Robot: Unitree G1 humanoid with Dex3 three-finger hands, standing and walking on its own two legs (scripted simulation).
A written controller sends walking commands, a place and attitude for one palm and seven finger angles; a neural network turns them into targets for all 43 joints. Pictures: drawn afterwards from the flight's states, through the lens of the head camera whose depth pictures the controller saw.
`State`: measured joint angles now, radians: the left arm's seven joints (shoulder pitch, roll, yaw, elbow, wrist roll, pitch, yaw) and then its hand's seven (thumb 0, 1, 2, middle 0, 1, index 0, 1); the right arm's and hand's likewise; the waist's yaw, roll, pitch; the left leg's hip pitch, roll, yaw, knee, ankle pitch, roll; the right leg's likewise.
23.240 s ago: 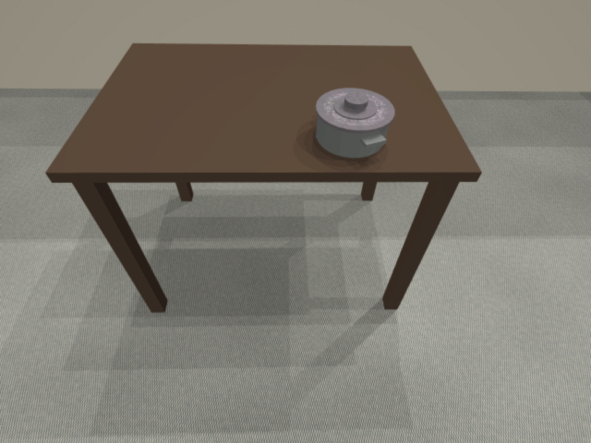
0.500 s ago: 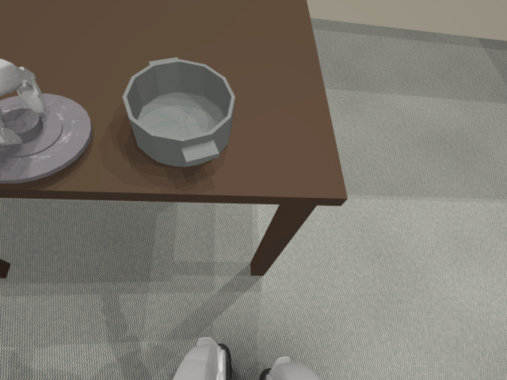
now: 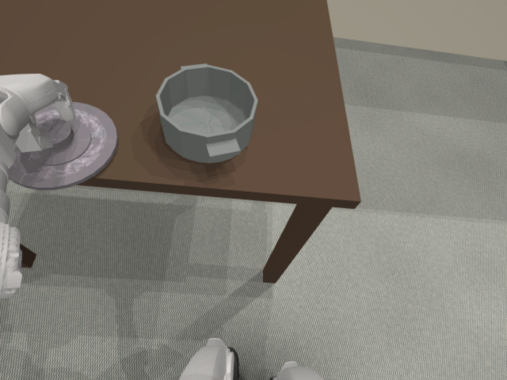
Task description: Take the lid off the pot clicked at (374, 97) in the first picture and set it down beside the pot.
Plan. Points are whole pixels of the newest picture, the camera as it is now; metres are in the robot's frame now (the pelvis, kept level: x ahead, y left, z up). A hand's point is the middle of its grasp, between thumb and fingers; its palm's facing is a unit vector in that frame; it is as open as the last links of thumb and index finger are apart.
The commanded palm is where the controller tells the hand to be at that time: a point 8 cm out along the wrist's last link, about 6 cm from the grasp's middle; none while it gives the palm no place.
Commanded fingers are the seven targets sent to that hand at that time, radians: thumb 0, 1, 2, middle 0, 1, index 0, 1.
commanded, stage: open the fingers wide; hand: left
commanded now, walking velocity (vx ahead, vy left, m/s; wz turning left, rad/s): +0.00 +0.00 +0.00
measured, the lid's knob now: (54, 134) +0.50 +0.33 +0.03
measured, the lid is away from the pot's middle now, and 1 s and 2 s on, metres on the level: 0.26 0.26 0.26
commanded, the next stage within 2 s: raise the empty hand in 0.70 s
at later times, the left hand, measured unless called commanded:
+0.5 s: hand (44, 123) +0.48 +0.32 +0.07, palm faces -0.44 -0.10 -0.89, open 10.4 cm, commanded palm +0.53 +0.31 +0.13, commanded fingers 0.00 -0.03 0.69 -0.36 -0.83 -0.36 -0.83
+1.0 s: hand (39, 109) +0.49 +0.32 +0.09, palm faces -0.42 -0.10 -0.90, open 11.0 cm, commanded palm +0.53 +0.31 +0.16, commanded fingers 0.00 -0.03 0.69 -0.36 -0.83 -0.36 -0.83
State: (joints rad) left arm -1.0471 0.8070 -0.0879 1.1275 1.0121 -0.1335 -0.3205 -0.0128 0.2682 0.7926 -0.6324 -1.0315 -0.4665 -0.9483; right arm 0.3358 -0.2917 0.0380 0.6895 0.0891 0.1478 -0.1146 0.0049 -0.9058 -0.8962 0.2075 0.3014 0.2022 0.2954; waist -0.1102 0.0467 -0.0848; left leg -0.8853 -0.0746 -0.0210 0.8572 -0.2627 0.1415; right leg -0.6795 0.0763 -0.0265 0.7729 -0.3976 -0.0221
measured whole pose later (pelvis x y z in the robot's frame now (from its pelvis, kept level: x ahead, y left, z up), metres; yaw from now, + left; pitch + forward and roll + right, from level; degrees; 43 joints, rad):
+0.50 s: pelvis +0.00 -0.01 +0.00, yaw -1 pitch +18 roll -7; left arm -1.06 0.86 -0.04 1.14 1.02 -0.16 -0.34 0.00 0.04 0.72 -0.42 -0.86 -0.41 -0.86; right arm 0.36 -0.28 0.05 0.69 0.10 0.15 -0.13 0.01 -0.91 -0.90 0.21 0.30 0.20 0.30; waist -0.13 0.04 -0.09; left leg -0.91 -0.06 -0.01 0.88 -0.28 0.14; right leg -0.72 0.09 -0.01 0.80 -0.41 0.00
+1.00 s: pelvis +0.02 -0.02 +0.00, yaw -1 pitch +18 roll -7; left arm -1.06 0.89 -0.02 1.14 1.02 -0.16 -0.36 0.00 -0.02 0.69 -0.38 -0.83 -0.38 -0.83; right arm 0.35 -0.28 0.04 0.68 0.10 0.18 -0.11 0.01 -0.91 -0.90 0.21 0.30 0.20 0.30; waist -0.13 0.05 -0.10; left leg -0.88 -0.05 -0.02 0.86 -0.29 0.12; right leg -0.67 0.10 -0.02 0.76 -0.41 0.00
